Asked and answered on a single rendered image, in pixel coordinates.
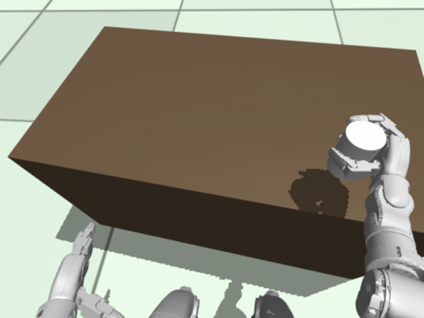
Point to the left robot arm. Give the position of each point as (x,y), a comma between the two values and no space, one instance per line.
(58,308)

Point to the right robot arm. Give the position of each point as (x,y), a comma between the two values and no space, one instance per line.
(393,286)

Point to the left robot hand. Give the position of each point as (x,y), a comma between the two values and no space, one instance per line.
(68,282)

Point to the can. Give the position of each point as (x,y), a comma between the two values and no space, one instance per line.
(361,140)

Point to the right robot hand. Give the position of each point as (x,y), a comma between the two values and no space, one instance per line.
(392,159)

